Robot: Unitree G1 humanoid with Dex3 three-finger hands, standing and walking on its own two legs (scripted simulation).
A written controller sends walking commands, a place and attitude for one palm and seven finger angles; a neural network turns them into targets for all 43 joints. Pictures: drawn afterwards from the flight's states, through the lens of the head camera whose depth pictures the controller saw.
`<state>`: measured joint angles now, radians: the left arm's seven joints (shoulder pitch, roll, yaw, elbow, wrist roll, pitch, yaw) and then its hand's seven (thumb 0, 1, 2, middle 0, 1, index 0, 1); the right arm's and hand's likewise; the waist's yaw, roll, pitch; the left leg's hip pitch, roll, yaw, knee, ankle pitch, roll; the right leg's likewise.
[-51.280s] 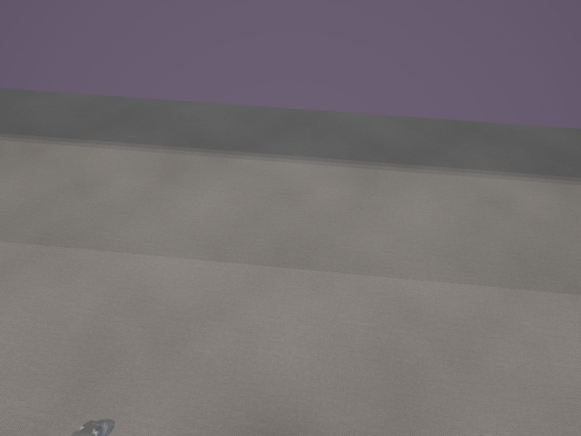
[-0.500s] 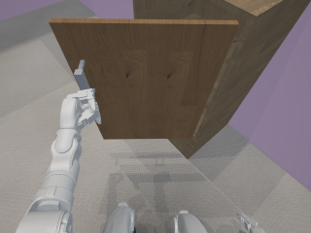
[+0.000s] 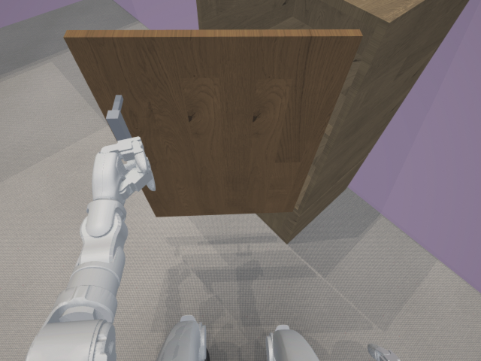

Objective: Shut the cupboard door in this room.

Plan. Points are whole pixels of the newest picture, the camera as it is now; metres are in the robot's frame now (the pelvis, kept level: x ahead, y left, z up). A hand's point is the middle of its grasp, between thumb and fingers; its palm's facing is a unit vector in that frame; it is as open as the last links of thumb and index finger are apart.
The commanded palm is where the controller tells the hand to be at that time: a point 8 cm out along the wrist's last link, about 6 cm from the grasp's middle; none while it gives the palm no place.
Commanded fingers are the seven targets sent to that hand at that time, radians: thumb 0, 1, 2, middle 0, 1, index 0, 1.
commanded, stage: push the door shut along its arc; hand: left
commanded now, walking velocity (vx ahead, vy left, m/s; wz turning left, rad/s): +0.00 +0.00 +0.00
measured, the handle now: (127, 132) +0.51 +0.21 +0.05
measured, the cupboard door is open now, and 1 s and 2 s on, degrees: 51 40 29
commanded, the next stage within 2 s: pull the fist back off the door in 1.60 s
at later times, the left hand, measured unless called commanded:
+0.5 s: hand (144, 148) +0.46 +0.17 +0.05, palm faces -0.08 -1.00 -0.05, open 3.1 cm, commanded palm +0.46 +0.20 +0.05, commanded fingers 0.00 0.90 0.90 -1.30 -1.50 -1.30 -1.50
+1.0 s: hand (160, 126) +0.51 +0.15 +0.06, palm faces -0.23 -0.97 -0.04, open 3.1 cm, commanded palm +0.52 +0.17 +0.05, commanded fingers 0.00 0.90 0.90 -1.30 -1.50 -1.30 -1.50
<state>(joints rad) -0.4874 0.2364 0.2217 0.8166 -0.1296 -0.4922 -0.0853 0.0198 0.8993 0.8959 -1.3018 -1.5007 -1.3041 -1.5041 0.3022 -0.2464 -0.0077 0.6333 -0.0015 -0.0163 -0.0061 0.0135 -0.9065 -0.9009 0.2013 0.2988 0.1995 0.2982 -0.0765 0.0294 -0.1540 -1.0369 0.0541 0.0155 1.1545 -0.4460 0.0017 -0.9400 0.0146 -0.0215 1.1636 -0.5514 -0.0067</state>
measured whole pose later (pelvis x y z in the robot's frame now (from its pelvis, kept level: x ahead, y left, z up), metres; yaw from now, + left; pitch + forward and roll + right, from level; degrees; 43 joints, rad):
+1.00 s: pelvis -0.01 +0.02 -0.03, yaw -1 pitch +26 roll -5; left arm -1.03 0.49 0.26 1.21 -0.09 -0.37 -0.35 0.02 0.90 0.90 -1.30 -1.50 -1.30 -1.50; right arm 0.37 -0.27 0.02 0.68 0.00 -0.04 0.01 0.01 -0.91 -0.90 0.20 0.30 0.20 0.30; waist -0.19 0.05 -0.15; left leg -1.29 0.06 -0.02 1.30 -0.46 0.02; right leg -1.16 0.03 -0.05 1.26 -0.55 0.01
